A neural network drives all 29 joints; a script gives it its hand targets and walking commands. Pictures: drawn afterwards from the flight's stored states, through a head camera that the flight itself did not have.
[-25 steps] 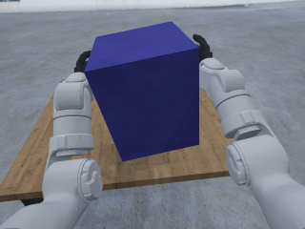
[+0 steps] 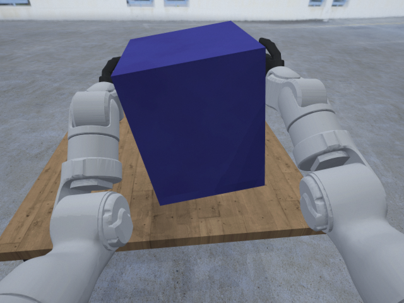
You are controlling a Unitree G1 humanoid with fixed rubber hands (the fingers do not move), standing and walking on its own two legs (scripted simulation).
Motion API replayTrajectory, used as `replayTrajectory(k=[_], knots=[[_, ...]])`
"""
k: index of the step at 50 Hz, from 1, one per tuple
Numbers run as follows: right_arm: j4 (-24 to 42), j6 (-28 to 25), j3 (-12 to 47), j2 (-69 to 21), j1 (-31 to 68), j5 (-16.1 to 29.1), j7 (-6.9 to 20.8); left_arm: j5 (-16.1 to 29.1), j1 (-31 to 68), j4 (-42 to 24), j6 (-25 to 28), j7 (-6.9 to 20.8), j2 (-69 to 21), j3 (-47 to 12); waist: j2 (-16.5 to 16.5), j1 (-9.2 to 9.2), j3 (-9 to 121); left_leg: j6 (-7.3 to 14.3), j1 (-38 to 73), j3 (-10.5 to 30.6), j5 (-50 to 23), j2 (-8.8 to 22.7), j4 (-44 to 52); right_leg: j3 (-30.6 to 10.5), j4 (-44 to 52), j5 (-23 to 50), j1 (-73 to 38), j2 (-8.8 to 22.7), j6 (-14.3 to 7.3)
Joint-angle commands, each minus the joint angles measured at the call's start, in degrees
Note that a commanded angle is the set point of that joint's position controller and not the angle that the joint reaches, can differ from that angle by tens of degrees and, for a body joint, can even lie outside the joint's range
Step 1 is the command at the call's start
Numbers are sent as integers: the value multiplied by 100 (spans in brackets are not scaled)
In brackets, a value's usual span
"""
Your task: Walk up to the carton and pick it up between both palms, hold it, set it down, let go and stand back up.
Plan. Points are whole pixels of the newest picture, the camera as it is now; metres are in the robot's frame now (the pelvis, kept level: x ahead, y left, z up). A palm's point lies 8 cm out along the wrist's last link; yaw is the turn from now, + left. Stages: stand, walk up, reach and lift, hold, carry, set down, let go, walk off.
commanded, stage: hold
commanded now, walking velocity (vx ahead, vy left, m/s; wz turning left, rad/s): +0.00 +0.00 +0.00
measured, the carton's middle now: (196, 111) +0.38 +0.00 +0.26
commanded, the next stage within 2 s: none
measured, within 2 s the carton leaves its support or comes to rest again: neither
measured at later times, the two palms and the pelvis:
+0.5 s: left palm (110, 97) +0.39 +0.15 +0.29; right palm (268, 78) +0.39 -0.13 +0.33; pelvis +0.01 +0.00 +0.00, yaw +0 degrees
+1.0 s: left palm (109, 91) +0.38 +0.15 +0.30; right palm (271, 76) +0.38 -0.14 +0.33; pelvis +0.01 +0.00 +0.00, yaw +0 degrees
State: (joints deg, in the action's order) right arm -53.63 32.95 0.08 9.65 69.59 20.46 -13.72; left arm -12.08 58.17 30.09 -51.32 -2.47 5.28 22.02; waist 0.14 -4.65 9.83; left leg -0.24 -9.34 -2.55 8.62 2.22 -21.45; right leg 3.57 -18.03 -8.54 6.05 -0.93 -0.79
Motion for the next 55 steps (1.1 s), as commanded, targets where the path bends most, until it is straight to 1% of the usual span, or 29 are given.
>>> replayTrajectory(k=[1,3,4,6,9,13,14,17,19,23,25,26,27,28,30,33,34,35,37,39,41,43,44,45,47,49,50,51,55], knots=[[1288,115,832,-3992,4045,881,640,1003,5295,-1021,697,947,-2929,-1732,-115,151,1640,-58,473,213,-385,-389,305,-340,283,562,-286,-292,394],[1183,124,769,-3943,4055,849,650,1003,5401,-995,705,963,-2892,-1695,-166,134,1663,-63,434,193,-254,-395,315,-332,299,417,-262,-290,369],[1193,120,752,-3971,4056,828,649,1087,5553,-1057,729,958,-2959,-1800,-109,61,1697,-78,455,209,-224,-372,327,-307,284,421,-235,-312,358],[1248,134,791,-3985,4050,843,631,1049,5331,-926,713,961,-2952,-1709,-23,98,1587,-60,469,212,-334,-371,333,-299,298,521,-250,-330,374],[1353,127,807,-3936,4049,920,627,1168,5439,-1092,724,945,-3068,-1879,-133,36,1780,-117,518,244,-467,-365,295,-300,269,612,-258,-359,338],[1070,194,636,-3804,3832,835,617,1116,5413,-1006,692,979,-3037,-1849,-261,-62,1455,-147,448,256,-343,-354,341,-315,302,510,-194,-315,324],[1183,182,682,-3840,4014,854,621,1085,5438,-947,693,984,-3005,-1818,-215,7,1556,-116,440,235,-248,-356,347,-315,309,440,-203,-307,330],[1168,184,691,-3787,3991,910,638,1132,5454,-1070,687,968,-3074,-1923,-340,-27,1688,-165,469,250,-425,-356,306,-331,261,638,-265,-317,325],[1429,159,730,-3796,4037,999,623,1264,5537,-1336,712,937,-3197,-2120,-397,-94,2022,-234,613,286,-764,-352,205,-333,210,951,-358,-345,316],[1671,208,923,-3807,3833,1196,570,1319,5431,-1670,670,882,-3238,-2266,-539,-111,2337,-308,810,327,-1305,-392,76,-335,104,1507,-551,-389,352],[1745,255,1058,-3840,3745,1267,548,1243,5408,-1839,638,875,-3157,-2200,-549,-43,2345,-307,830,301,-1365,-409,40,-355,92,1584,-621,-369,378],[1815,291,1069,-3814,3726,1281,533,1243,5372,-1914,597,875,-3173,-2246,-607,-63,2263,-331,839,309,-1408,-414,37,-348,81,1603,-579,-379,383],[1753,330,1125,-3787,3679,1307,529,1158,5190,-1806,545,883,-3092,-2129,-493,-6,2071,-286,817,298,-1369,-416,75,-356,106,1577,-589,-379,412],[1803,327,1115,-3752,3677,1319,513,1162,5231,-1897,523,900,-3131,-2200,-554,-46,2105,-315,830,298,-1400,-417,49,-343,90,1637,-598,-378,406],[1952,356,1205,-3823,3718,1374,495,1121,5093,-1886,479,922,-3105,-2147,-425,22,2032,-293,833,291,-1452,-430,42,-344,104,1635,-597,-404,428],[1872,402,1110,-3800,3741,1305,484,1099,5121,-1811,434,963,-3026,-2097,-341,-14,1766,-270,760,268,-1249,-410,98,-342,131,1471,-510,-401,422],[1974,409,1215,-3873,3852,1363,469,1067,4974,-1716,413,978,-2955,-2001,-202,75,1681,-224,772,277,-1257,-417,106,-366,148,1575,-492,-379,457],[1953,424,1154,-3852,3828,1306,461,1122,5073,-1746,421,997,-3004,-2052,-237,9,1714,-248,791,274,-1208,-410,106,-367,159,1490,-419,-374,441],[1730,466,1063,-3884,3885,1237,471,1067,5115,-1511,409,1030,-2867,-1871,-107,68,1441,-179,649,260,-850,-412,201,-363,202,1165,-306,-347,452],[1713,475,1057,-3893,3896,1178,476,1071,5095,-1417,415,1056,-2863,-1845,-15,59,1409,-159,632,248,-799,-381,231,-381,242,1150,-294,-338,432],[1632,476,960,-3847,3863,1141,464,1091,5083,-1338,407,1083,-2864,-1858,-40,-2,1418,-170,606,241,-753,-384,235,-378,236,1171,-305,-337,427],[1756,451,986,-3880,3937,1187,468,1172,5243,-1466,451,1071,-2928,-1944,-28,8,1664,-197,688,251,-868,-377,213,-364,231,1182,-313,-374,416],[1672,455,906,-3793,3890,1170,477,1167,5217,-1381,447,1076,-2941,-1927,-150,-26,1660,-213,672,255,-833,-368,213,-382,241,1149,-321,-341,385],[1734,435,965,-3869,3976,1191,489,1175,5297,-1438,471,1056,-2951,-1944,-126,29,1780,-197,662,261,-868,-379,215,-365,223,1143,-334,-361,396],[1706,442,915,-3781,3842,1205,492,1186,5265,-1483,469,1042,-2998,-1988,-282,-30,1908,-256,740,264,-1016,-388,190,-356,192,1306,-404,-372,379],[1802,418,964,-3800,3852,1220,489,1196,5215,-1547,482,1023,-3008,-2031,-264,-23,2042,-240,777,273,-1125,-388,149,-365,172,1437,-472,-378,380],[1836,409,970,-3750,3825,1256,490,1265,5274,-1660,499,1017,-3069,-2118,-331,-80,2195,-281,800,279,-1215,-382,121,-358,159,1450,-517,-405,362],[1645,428,893,-3693,3810,1191,495,1186,5268,-1429,483,1026,-2995,-2027,-349,-81,1920,-278,708,274,-931,-387,194,-339,216,1182,-421,-389,361],[1446,399,799,-3746,3943,1079,555,1090,5441,-1305,521,1020,-2968,-1916,-396,-25,1685,-223,479,251,-389,-370,317,-331,256,619,-270,-303,363]])
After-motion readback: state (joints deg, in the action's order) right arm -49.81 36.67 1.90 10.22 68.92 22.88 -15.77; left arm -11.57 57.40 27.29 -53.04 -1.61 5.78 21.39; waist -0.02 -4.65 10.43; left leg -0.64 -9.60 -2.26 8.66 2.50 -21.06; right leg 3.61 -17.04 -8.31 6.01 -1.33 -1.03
